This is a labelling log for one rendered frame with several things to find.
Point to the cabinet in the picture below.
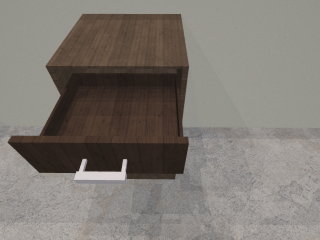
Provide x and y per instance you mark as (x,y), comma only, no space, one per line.
(124,43)

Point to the drawer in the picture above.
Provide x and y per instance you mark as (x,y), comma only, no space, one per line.
(108,117)

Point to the handle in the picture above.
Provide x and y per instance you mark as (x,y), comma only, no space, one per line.
(101,177)

